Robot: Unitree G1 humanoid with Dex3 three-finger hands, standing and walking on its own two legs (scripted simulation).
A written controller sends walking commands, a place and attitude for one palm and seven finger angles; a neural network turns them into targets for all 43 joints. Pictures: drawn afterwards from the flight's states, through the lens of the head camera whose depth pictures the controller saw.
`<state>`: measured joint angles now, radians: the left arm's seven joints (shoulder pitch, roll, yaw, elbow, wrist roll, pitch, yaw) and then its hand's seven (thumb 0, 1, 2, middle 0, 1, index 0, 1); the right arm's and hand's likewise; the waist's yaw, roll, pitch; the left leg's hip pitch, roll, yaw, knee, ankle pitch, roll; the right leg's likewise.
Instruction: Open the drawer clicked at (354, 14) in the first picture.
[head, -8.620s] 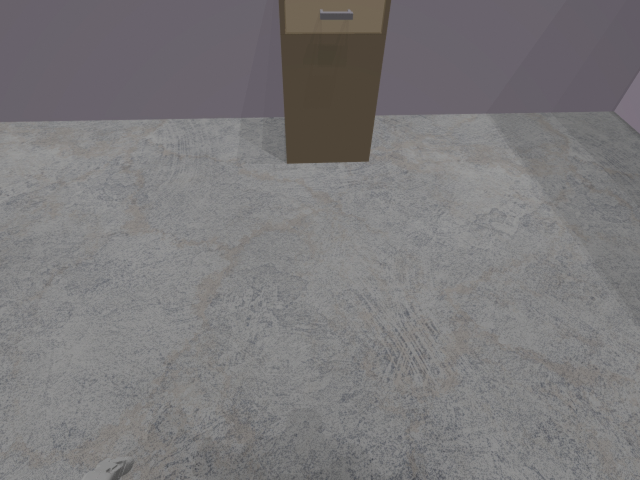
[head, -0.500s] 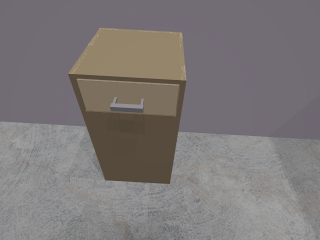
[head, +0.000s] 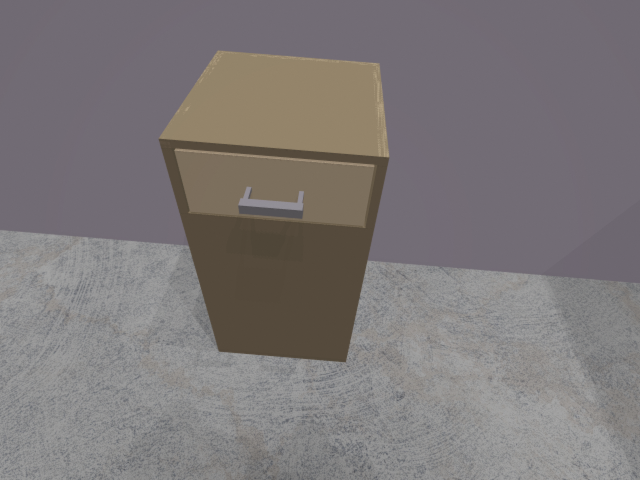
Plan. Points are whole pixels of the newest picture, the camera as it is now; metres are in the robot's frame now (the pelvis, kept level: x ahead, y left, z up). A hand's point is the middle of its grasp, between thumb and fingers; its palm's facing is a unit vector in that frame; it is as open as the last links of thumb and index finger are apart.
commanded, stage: shuffle to correct the standing spot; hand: left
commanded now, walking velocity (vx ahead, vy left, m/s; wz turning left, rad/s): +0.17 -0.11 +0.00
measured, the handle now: (273, 201) +0.63 +0.13 -0.04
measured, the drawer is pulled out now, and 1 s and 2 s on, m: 0.00 0.00 0.00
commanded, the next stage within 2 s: come to a stop and stand still in 0.64 s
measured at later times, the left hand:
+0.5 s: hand out of the picture +0.05 +0.11 -0.17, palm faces +0.01 -0.99 -0.14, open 7.3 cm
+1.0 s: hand out of the picture +0.11 +0.01 -0.17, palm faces +0.09 -0.99 -0.10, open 7.4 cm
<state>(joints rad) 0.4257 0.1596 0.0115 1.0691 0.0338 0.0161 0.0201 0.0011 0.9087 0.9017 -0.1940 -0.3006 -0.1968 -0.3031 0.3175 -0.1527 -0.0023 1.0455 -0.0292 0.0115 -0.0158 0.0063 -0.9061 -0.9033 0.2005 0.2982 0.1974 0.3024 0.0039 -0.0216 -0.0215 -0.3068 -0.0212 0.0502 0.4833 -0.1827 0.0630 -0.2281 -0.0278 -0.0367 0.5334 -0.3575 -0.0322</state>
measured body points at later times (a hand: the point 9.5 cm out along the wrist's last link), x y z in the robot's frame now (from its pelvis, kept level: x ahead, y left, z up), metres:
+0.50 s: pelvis +0.05 -0.05 +0.00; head +0.06 -0.04 +0.45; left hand +0.05 +0.17 -0.16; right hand +0.02 -0.25 -0.15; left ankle +0.06 +0.07 -0.74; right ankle +0.09 -0.17 -0.69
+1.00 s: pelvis +0.14 -0.12 +0.00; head +0.15 -0.11 +0.45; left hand +0.11 +0.07 -0.16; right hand +0.20 -0.35 -0.14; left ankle +0.21 -0.01 -0.72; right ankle +0.13 -0.19 -0.74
